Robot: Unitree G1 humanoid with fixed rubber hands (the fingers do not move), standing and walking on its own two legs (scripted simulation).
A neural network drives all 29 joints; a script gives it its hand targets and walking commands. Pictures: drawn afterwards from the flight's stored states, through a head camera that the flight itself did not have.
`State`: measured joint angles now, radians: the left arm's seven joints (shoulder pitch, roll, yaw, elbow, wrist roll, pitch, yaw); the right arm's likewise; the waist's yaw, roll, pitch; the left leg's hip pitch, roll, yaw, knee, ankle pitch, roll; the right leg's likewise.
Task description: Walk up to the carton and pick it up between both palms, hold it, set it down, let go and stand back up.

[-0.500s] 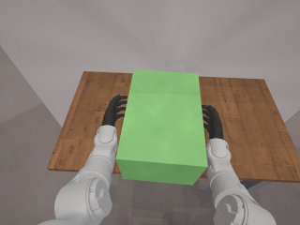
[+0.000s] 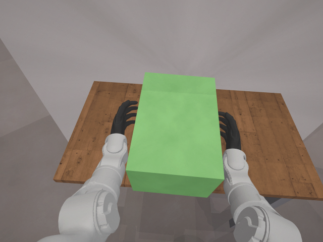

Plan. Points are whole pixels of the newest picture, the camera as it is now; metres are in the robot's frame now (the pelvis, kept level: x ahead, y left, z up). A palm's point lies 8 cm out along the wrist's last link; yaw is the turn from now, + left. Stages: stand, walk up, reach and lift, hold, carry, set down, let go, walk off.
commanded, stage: reach and lift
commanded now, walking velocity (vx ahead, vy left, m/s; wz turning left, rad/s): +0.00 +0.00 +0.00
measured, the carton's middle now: (175, 132) +0.42 +0.02 +0.01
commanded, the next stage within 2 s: none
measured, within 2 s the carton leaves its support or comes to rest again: neither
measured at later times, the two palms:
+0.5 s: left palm (123, 127) +0.39 +0.15 +0.07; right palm (241, 145) +0.37 -0.15 +0.06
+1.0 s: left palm (119, 116) +0.37 +0.15 +0.13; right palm (251, 135) +0.36 -0.15 +0.11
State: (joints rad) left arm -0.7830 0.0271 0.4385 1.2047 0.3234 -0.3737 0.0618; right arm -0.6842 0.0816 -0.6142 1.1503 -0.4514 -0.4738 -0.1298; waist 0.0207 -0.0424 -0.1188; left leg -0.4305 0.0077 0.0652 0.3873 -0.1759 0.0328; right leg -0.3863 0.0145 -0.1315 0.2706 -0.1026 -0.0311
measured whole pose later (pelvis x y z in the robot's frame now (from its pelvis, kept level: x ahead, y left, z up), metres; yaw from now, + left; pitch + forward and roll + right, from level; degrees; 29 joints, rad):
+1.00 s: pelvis -0.01 -0.01 +0.00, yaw +1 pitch -1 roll -1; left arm -0.62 0.02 0.19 0.58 0.15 0.27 0.10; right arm -0.57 -0.02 -0.07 0.72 0.08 0.06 -0.19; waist -0.04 -0.04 -0.05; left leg -0.17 0.01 0.06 0.36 -0.18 0.03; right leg -0.13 0.02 -0.14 0.25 -0.11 -0.03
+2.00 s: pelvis -0.02 +0.00 +0.00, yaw +1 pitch -6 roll -1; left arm -0.57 -0.02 0.23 0.23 0.26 0.57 0.04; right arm -0.56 -0.03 -0.03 0.54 0.13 0.24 -0.17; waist -0.09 -0.05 0.03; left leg -0.08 0.00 0.05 0.36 -0.19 0.03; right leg -0.03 0.01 -0.14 0.26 -0.13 -0.03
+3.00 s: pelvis -0.02 -0.01 +0.00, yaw +1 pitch -8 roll -1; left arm -0.60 -0.03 0.27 0.14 0.30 0.69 0.00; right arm -0.61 -0.04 -0.01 0.51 0.16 0.30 -0.18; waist -0.07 -0.05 0.04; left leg -0.04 0.01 0.06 0.35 -0.18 0.03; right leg -0.01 0.02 -0.13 0.27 -0.12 -0.03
